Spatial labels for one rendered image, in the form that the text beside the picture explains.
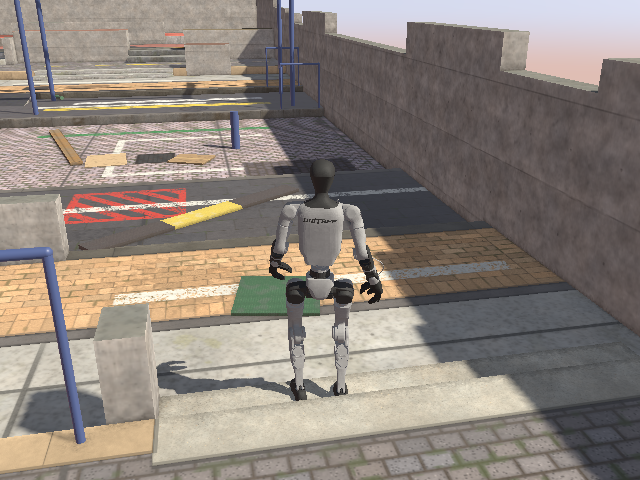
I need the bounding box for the right robot thigh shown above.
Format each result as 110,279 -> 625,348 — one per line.
332,278 -> 354,343

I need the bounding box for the robot head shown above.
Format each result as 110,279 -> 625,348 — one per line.
304,159 -> 339,209

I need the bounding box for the left robot hand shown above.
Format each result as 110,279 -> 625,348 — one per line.
269,262 -> 292,280

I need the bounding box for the left robot forearm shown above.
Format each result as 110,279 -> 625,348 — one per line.
269,239 -> 284,267

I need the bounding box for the right robot forearm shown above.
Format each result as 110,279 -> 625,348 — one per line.
359,245 -> 380,285

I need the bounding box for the robot left upper arm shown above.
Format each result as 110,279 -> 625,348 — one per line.
273,201 -> 301,255

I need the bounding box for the right robot hand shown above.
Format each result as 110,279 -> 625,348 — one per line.
360,280 -> 383,304

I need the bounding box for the robot right upper arm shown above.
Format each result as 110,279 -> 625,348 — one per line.
342,203 -> 369,261

